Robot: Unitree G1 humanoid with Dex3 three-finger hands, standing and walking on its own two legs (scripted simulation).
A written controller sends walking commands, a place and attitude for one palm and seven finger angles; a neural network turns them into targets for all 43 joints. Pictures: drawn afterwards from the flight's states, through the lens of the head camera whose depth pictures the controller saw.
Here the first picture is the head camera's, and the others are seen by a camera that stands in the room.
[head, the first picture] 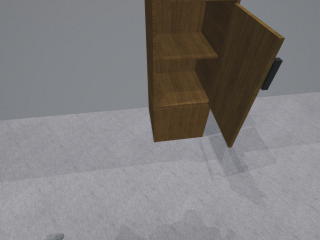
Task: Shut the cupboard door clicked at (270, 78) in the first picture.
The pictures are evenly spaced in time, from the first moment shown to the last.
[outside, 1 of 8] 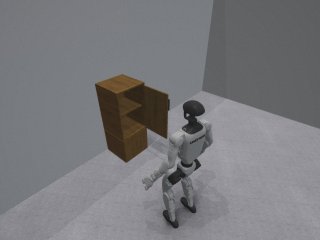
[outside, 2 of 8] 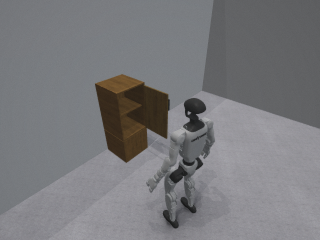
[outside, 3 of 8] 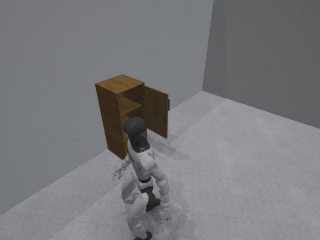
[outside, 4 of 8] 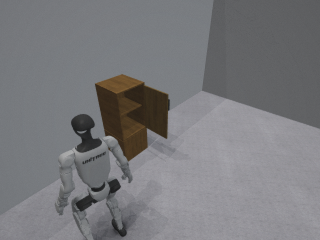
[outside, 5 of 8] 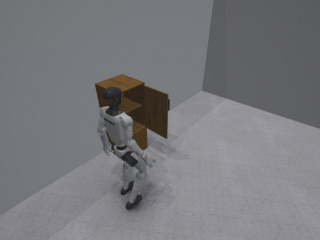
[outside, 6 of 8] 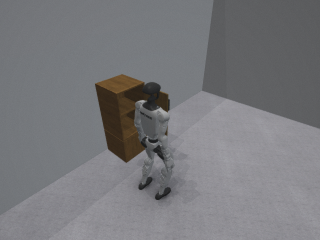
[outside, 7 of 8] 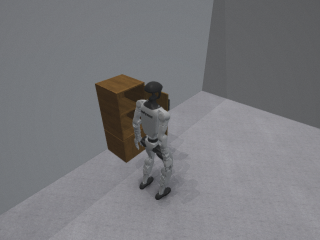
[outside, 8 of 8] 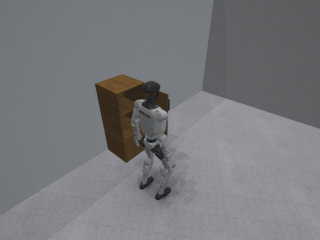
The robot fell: no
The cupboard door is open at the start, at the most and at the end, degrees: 90 90 90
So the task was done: no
